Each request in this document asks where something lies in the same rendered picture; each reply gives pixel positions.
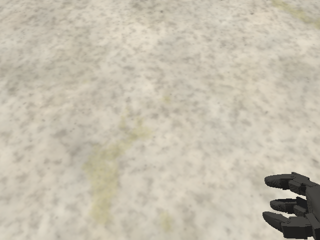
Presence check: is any right robot hand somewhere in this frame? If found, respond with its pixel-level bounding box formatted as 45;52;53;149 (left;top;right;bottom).
262;172;320;240

